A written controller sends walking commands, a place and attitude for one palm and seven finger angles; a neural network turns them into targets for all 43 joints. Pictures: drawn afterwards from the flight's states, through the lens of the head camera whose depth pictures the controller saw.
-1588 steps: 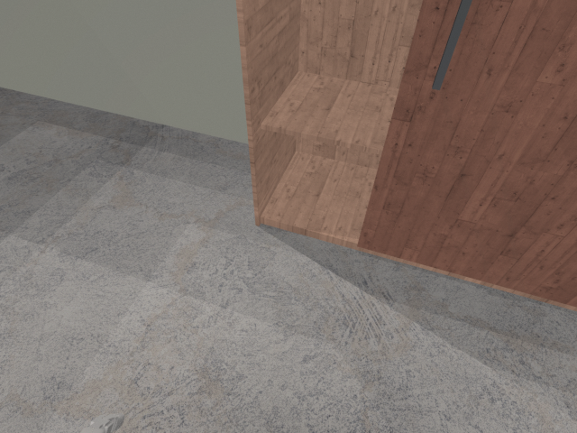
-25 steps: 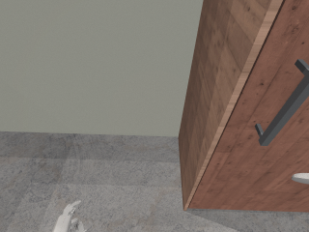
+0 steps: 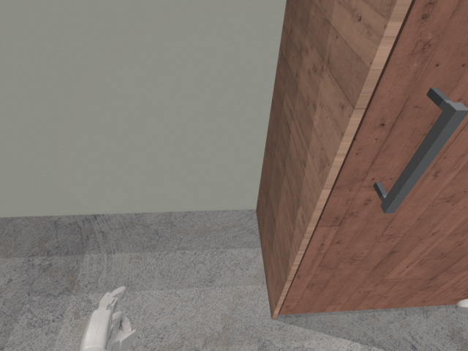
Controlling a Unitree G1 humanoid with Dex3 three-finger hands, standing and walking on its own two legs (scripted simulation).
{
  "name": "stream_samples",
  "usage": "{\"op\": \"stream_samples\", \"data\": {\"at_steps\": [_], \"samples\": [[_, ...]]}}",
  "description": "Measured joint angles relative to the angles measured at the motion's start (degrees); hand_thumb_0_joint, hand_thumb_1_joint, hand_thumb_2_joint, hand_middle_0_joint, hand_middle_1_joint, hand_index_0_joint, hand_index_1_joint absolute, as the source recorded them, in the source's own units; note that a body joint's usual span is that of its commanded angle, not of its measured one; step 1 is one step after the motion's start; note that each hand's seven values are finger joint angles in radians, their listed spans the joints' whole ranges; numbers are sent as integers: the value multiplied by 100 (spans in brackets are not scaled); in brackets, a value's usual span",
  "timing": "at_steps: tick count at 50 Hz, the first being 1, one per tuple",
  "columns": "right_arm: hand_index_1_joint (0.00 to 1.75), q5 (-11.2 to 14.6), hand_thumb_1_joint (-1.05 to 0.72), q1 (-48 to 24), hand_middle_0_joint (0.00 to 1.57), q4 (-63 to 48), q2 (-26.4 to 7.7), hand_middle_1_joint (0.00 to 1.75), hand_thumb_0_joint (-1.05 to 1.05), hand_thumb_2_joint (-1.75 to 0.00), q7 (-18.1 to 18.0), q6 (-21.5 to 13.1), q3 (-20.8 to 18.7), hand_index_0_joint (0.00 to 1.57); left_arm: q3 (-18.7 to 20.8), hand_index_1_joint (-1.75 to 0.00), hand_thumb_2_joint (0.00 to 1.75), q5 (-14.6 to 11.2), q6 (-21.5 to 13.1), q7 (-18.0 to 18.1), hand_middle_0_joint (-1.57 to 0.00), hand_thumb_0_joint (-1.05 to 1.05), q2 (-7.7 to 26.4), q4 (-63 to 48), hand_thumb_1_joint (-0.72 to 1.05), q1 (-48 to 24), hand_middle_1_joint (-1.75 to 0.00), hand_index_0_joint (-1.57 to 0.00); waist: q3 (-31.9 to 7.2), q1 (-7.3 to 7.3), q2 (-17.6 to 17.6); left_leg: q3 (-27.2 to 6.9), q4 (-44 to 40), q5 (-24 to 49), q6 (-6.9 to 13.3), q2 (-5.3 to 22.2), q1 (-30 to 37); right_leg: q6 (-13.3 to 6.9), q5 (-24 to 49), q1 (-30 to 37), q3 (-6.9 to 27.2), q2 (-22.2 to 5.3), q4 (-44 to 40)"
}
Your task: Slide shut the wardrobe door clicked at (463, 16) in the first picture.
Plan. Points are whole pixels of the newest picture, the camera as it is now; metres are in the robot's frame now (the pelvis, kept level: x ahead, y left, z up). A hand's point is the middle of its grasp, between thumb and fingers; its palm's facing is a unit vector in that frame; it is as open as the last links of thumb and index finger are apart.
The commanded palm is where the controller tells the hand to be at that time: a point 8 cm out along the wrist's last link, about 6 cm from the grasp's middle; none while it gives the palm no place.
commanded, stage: draw the hand back to the body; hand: right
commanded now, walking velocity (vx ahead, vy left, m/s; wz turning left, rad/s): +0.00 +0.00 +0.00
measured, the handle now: (409, 157) +0.37 -0.31 +0.17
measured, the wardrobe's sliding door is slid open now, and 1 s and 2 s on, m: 0.00 0.00 0.00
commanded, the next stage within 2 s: step back with the hand held close in 1.50 s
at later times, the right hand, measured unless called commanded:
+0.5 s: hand out of the picture +0.19 -0.33 +0.14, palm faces +0.32 +0.93 -0.19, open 14.3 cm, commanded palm +0.15 -0.35 +0.17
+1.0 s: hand (458, 245) +0.21 -0.29 +0.16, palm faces +0.45 +0.82 -0.34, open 10.0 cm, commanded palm +0.15 -0.32 +0.18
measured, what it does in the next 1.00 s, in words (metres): stands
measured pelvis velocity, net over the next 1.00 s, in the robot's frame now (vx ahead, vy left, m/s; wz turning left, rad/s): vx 0.00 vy -0.03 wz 0.06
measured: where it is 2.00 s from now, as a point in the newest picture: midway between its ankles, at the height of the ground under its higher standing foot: outside the picture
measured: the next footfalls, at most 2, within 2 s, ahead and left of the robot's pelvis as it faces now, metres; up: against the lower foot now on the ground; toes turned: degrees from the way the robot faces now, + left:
none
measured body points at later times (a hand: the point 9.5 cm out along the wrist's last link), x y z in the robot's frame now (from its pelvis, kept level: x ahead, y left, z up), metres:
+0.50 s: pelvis -0.01 -0.01 +0.00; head -0.04 +0.00 +0.45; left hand +0.16 +0.25 -0.05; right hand +0.17 -0.37 +0.16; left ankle +0.00 +0.10 -0.73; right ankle +0.02 -0.12 -0.73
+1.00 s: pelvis +0.00 -0.03 +0.02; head -0.02 -0.02 +0.47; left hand +0.16 +0.19 -0.07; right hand +0.18 -0.33 +0.18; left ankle +0.00 +0.10 -0.73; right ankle +0.02 -0.12 -0.73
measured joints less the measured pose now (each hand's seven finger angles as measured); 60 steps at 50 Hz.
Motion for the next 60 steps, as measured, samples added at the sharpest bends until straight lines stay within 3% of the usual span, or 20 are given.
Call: {"op": "stream_samples", "data": {"at_steps": [4,8,15,18,22,24,28,31,34,38,43,51,60], "samples": [[115,297,55,-545,25,432,-102,116,-2,-20,488,395,43,25,-58,-30,89,-112,-119,172,-20,1,62,146,91,-5,-30,-20,126,41,-71,78,-91,66,32,-27,102,31,66,61,80,-20,-47],[115,489,55,-726,25,553,-255,116,-2,-20,962,616,212,25,-116,-30,89,-152,-282,190,-20,1,87,82,91,-16,-30,-20,149,204,-117,32,-150,122,55,-73,149,52,100,135,36,-67,-109],[115,1033,54,-178,25,535,-681,115,-2,-20,2030,785,79,25,-150,-30,89,-276,-405,-30,-20,1,174,-356,91,143,-30,-20,-89,491,-168,-205,-156,142,21,-173,154,57,30,244,-196,-181,-130],[115,1274,54,72,25,439,-699,115,-2,-20,2133,845,-126,25,-98,-30,89,-342,-425,-110,-20,1,246,-523,91,288,-30,-20,-189,490,-147,-263,-158,144,-1,-193,173,46,-5,271,-252,-203,-106],[113,1313,51,275,25,178,-462,114,-1,-22,1861,856,-148,25,-12,-30,89,-377,-485,-161,-20,1,349,-593,91,422,-30,-20,-176,390,-113,-258,-184,163,-24,-167,258,5,-16,315,-246,-175,-65],[111,624,48,310,25,-71,-304,112,-1,-23,1074,669,159,25,70,-30,89,-212,-525,-196,-20,1,358,-557,91,462,-30,-20,-100,320,-117,-208,-306,225,-30,-152,372,-18,22,363,-194,-152,-96],[105,-287,38,523,25,-540,184,106,-1,-28,-451,248,703,25,79,-30,89,-13,-618,-242,-20,1,277,-451,91,382,-30,-20,170,266,-71,-172,-580,413,-84,-82,537,-81,193,479,-160,-72,-310],[100,-708,29,696,24,-1001,436,101,-1,-32,-1086,-8,1029,24,45,-30,89,85,-667,-254,-20,1,138,-339,91,346,-30,-20,307,194,-9,-197,-727,511,-127,-19,627,-132,309,590,-188,-7,-504],[94,-959,20,784,24,-1364,496,95,-1,-37,-1435,-244,1209,24,-16,-30,89,151,-673,-281,-20,1,-23,-210,91,319,-30,-20,345,148,19,-226,-849,563,-163,40,741,-171,391,736,-219,54,-688],[86,-1096,6,764,24,-1487,424,87,-1,-44,-1628,-474,1204,24,-92,-30,89,181,-561,-333,-20,1,-213,-101,90,238,-30,-20,348,150,-21,-299,-974,598,-200,92,902,-205,455,960,-292,107,-908],[75,-1124,-12,695,23,-1301,447,76,-1,-52,-1629,-495,1217,23,-121,-30,89,180,-330,-413,-21,1,-320,-102,90,129,-30,-20,409,195,-97,-397,-1100,647,-229,123,1032,-225,538,1177,-387,140,-1157],[58,-1155,-41,977,22,-1581,596,59,0,-66,-1517,-398,1533,22,-27,-30,89,212,-109,-455,-21,1,-200,-161,90,142,-30,-20,428,236,-102,-420,-1282,689,-204,83,1178,-191,577,1340,-406,104,-1349],[40,-1148,-72,1126,21,-1807,561,41,1,-82,-1518,-449,1543,21,138,-30,89,191,8,-408,-20,1,-12,-209,91,126,-30,-20,387,241,-169,-350,-1335,657,-108,-19,1264,-91,534,1387,-333,4,-1344]]}}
